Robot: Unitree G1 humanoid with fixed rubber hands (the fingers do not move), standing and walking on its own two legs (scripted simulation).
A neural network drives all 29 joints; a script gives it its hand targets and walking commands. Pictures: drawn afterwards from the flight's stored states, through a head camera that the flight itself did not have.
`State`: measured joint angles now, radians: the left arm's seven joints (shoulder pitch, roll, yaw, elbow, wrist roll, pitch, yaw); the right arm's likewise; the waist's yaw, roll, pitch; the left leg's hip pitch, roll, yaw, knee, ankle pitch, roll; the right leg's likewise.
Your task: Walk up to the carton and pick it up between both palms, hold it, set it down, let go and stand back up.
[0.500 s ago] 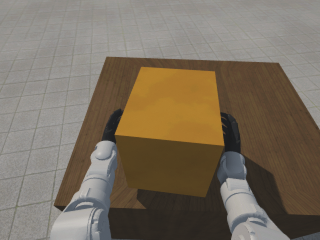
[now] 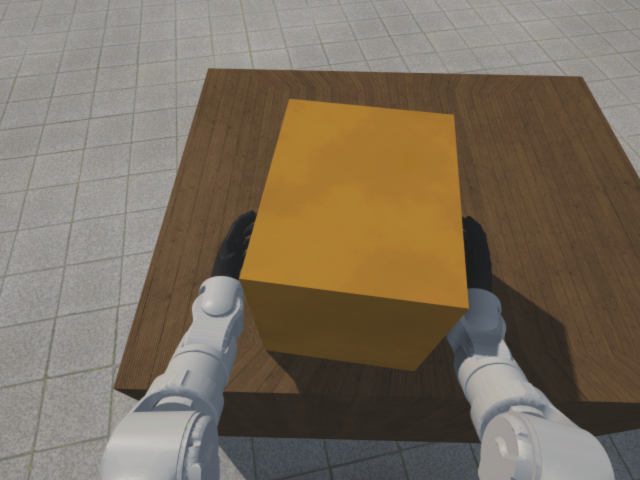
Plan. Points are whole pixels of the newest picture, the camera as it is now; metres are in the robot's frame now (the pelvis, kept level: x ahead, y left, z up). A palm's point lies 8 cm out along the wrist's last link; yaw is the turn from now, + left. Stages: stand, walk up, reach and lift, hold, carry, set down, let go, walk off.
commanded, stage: set down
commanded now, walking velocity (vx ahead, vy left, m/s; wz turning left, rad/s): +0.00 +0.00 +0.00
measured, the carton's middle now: (353, 239) +0.44 -0.05 -0.02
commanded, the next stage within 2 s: none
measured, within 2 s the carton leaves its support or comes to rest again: neither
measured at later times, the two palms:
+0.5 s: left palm (207, 276) +0.38 +0.14 +0.01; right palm (492, 288) +0.34 -0.21 +0.01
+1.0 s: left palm (193, 307) +0.34 +0.16 +0.01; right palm (505, 357) +0.26 -0.22 -0.02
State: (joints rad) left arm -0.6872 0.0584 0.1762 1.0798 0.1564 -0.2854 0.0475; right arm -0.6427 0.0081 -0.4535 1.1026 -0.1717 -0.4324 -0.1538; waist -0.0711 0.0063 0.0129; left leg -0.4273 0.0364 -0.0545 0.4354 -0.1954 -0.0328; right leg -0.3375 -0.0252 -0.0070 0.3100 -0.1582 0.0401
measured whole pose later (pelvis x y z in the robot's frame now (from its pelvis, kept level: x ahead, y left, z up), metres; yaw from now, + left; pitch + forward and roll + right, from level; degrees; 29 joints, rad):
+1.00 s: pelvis -0.07 +0.01 -0.02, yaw -1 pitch +11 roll -3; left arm -0.74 0.19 -0.07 1.21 -0.16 -0.31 0.02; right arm -0.54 -0.12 -0.20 1.13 0.16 -0.32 -0.15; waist -0.07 0.03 -0.11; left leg -0.66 0.03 -0.06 0.66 -0.20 -0.01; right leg -0.57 -0.03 -0.01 0.54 -0.17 0.04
